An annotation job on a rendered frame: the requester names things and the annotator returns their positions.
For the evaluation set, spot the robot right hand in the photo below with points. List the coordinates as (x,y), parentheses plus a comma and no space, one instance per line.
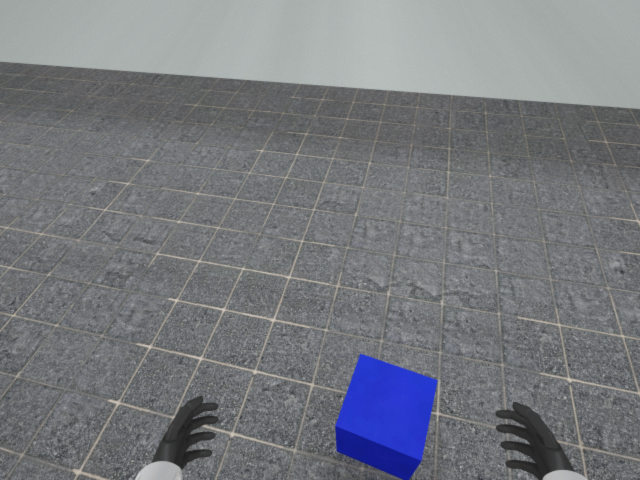
(544,449)

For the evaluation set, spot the robot left hand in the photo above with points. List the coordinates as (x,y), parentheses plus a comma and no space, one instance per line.
(177,440)

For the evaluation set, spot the carton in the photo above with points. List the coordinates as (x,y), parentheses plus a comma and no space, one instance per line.
(385,416)

